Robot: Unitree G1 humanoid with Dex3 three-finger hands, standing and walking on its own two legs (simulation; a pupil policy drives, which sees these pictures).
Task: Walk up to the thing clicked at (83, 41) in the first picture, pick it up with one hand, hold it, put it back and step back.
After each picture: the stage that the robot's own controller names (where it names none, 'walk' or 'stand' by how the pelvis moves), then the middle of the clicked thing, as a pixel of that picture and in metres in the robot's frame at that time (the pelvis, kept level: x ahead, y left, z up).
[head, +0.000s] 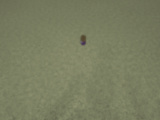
stand; (83, 40) +1.57 +0.02 -0.72
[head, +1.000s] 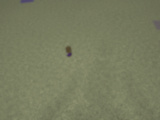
walk; (68, 51) +1.41 +0.27 -0.72
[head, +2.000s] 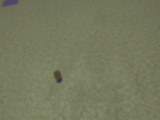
walk; (58, 76) +0.91 +0.34 -0.72
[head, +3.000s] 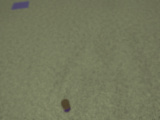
walk; (66, 105) +0.59 +0.23 -0.71
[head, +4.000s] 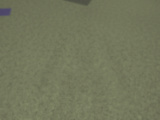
stand; out of the picture +0.43 +0.20 -0.70
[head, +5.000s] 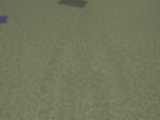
stand; out of the picture +0.39 +0.21 -0.72
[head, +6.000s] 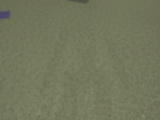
stand; out of the picture +0.40 +0.21 -0.72
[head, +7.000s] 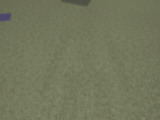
stand; out of the picture +0.40 +0.21 -0.73
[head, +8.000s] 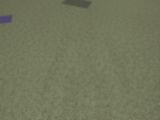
stand; out of the picture +0.39 +0.20 -0.73
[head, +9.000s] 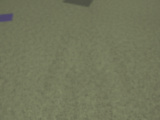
go down; out of the picture +0.39 +0.20 -0.73
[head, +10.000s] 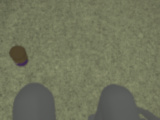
go down; (19, 56) +0.47 +0.26 -0.32
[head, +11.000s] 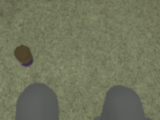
approach; (24, 56) +0.46 +0.26 -0.30
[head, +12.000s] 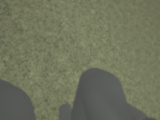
close in; out of the picture +0.44 +0.31 -0.22
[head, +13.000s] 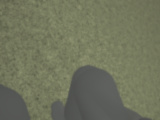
close; out of the picture +0.44 +0.32 -0.22
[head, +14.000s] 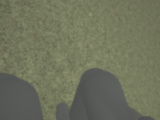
lift; out of the picture +0.38 +0.27 -0.22
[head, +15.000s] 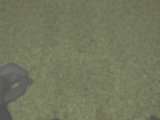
close; out of the picture +0.21 +0.25 -0.55
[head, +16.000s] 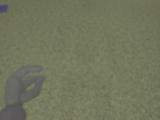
close; out of the picture +0.16 +0.47 -0.70
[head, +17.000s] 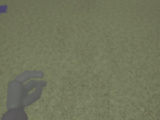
hold; out of the picture +0.15 +0.68 -0.70
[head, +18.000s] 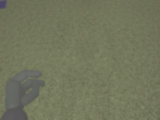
crouch; out of the picture +0.12 +0.88 -0.70
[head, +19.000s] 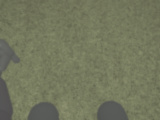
crouch; out of the picture +0.11 +1.07 -0.46
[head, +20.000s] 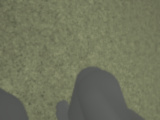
lower; out of the picture -0.15 +1.24 -0.25
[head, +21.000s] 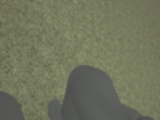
lower; out of the picture -0.28 +1.38 -0.25
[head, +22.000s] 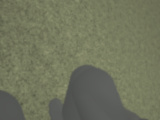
lower; out of the picture -0.36 +1.53 -0.25
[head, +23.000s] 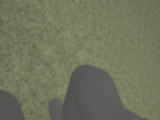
lower; out of the picture -0.43 +1.69 -0.25
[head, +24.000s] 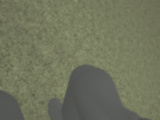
loosen; out of the picture -0.50 +1.84 -0.25
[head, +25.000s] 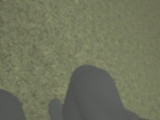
withdraw; out of the picture -0.57 +1.99 -0.25
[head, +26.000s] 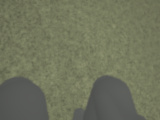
stand; out of the picture -0.49 +2.19 -0.28
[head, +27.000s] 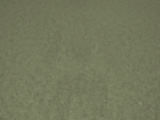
stand; out of the picture -0.03 +2.43 -0.65
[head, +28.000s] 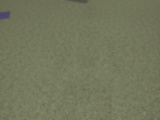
stand; out of the picture -0.01 +2.61 -0.69
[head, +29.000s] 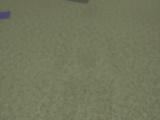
stand; out of the picture -0.05 +2.78 -0.69
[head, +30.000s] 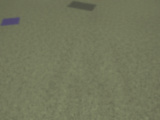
stand; out of the picture -0.03 +2.93 -0.74
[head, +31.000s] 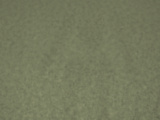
walk; out of the picture +0.25 +3.06 -0.72
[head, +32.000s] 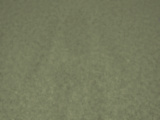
walk; out of the picture -0.04 +3.24 -0.72
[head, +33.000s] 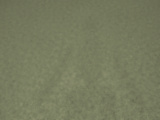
stand; out of the picture +0.45 +3.42 -0.72
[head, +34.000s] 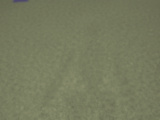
stand; out of the picture +0.52 +3.57 -0.75
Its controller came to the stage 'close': yes
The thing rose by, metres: 0.20
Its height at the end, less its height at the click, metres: -0.02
